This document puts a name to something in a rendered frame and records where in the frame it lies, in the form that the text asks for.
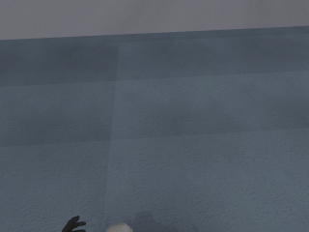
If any robot left hand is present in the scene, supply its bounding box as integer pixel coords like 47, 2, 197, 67
62, 216, 86, 232

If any left robot thigh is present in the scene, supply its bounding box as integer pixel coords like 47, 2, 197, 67
105, 222, 133, 232

